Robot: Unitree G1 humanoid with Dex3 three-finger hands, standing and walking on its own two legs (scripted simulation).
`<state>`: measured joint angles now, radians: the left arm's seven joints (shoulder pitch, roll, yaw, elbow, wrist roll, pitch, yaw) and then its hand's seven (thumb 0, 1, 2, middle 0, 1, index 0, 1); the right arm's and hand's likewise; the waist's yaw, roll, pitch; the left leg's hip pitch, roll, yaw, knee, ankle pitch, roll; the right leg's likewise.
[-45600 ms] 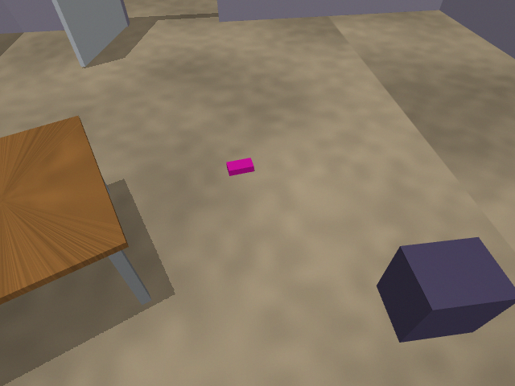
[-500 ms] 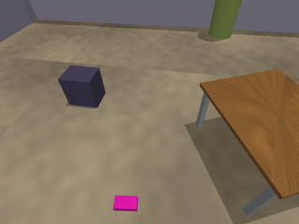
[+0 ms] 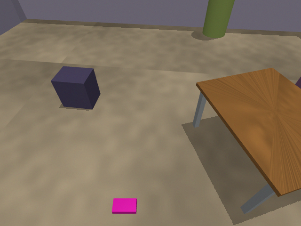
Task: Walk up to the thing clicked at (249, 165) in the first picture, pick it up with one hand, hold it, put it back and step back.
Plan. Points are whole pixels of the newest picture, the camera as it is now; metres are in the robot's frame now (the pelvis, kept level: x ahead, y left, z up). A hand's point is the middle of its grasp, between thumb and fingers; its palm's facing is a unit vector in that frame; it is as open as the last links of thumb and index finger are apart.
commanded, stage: walk up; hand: left
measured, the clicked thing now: (124, 205) +0.41 +0.19 -0.76
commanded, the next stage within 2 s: stand in 0.18 s
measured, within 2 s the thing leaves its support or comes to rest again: neither
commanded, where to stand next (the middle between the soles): +0.01 -0.01 m, yaw +1 degrees
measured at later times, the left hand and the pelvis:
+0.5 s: hand out of the picture +0.08 +0.25 -0.15, palm faces -0.01 -0.94 -0.34, open 7.4 cm; pelvis +0.00 +0.00 +0.00, yaw +1 degrees
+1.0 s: hand out of the picture +0.06 +0.25 -0.16, palm faces -0.01 -0.94 -0.34, open 7.4 cm; pelvis +0.00 +0.00 +0.00, yaw +1 degrees
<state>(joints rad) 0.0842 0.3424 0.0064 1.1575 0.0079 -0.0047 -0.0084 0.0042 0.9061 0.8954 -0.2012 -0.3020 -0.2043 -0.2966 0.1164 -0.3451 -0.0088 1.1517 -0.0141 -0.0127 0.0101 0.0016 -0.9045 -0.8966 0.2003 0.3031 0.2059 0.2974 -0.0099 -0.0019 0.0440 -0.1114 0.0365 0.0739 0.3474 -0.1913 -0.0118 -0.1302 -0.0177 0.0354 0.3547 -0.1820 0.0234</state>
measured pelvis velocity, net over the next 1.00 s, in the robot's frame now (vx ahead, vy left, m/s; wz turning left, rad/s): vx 0.00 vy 0.00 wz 0.02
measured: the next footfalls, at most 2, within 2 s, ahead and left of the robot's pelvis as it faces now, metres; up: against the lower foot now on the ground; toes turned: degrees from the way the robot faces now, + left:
none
